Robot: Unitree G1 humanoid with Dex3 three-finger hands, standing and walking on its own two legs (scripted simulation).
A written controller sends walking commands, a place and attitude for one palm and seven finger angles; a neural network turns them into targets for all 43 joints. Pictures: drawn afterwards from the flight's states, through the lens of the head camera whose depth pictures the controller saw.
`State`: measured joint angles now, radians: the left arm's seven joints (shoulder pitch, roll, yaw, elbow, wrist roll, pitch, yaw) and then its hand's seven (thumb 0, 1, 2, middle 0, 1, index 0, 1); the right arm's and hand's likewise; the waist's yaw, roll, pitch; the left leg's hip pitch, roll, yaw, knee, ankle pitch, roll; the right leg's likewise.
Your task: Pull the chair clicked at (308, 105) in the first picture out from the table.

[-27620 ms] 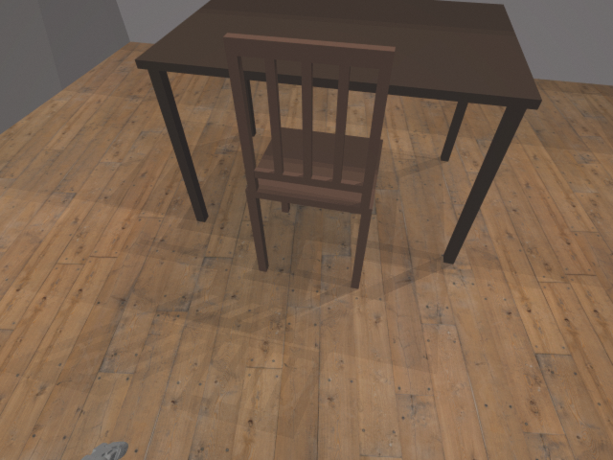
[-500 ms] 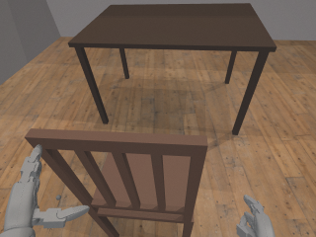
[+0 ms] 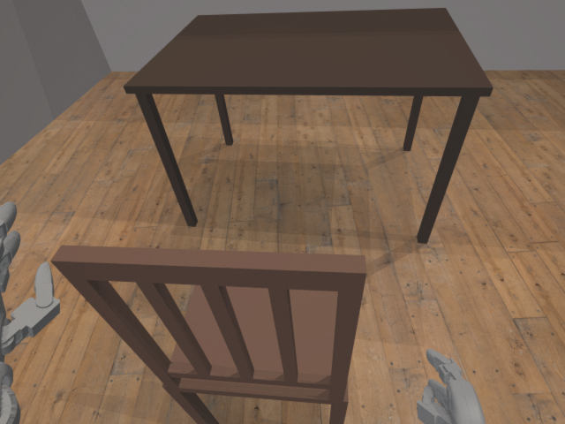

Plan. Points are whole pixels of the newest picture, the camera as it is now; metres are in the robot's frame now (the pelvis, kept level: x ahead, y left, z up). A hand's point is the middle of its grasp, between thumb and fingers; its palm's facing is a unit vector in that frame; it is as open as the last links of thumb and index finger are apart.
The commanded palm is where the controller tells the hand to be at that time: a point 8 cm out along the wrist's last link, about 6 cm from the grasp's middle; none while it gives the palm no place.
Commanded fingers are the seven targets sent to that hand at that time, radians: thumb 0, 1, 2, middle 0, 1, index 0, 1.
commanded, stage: draw the hand back to the body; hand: left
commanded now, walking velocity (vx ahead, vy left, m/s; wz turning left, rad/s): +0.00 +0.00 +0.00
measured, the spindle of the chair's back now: (232, 335) +0.27 +0.13 -0.07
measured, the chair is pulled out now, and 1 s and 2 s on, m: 0.64 0.64 0.64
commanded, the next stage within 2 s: step back with the hand held close in 0.28 s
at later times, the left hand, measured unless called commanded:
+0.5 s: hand (56, 304) +0.19 +0.27 +0.16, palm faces +0.47 -0.78 -0.42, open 7.5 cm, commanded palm +0.13 +0.30 +0.18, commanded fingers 0.00 0.90 0.90 -0.20 -0.30 -0.20 -0.30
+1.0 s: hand (14, 365) +0.13 +0.27 +0.16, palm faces +0.45 -0.76 -0.46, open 7.5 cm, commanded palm +0.07 +0.31 +0.18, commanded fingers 0.00 0.90 0.90 -0.20 -0.30 -0.20 -0.30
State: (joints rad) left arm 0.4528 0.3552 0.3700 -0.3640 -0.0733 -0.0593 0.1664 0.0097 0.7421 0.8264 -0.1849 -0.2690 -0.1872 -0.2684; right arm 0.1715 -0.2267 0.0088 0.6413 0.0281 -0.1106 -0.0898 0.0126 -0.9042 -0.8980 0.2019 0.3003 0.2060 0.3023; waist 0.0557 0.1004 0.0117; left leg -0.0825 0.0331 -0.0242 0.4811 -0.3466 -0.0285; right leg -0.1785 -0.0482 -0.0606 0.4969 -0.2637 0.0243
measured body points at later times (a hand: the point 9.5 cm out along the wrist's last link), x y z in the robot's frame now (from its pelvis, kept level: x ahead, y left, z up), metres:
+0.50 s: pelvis -0.01 +0.00 +0.00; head -0.01 -0.03 +0.45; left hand +0.16 +0.30 +0.19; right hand +0.18 -0.22 -0.09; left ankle -0.05 +0.14 -0.74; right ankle +0.00 -0.13 -0.74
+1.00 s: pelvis -0.07 +0.01 -0.01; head -0.06 +0.01 +0.44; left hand +0.10 +0.31 +0.19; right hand +0.10 -0.23 -0.09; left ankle -0.05 +0.14 -0.74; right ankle +0.00 -0.13 -0.74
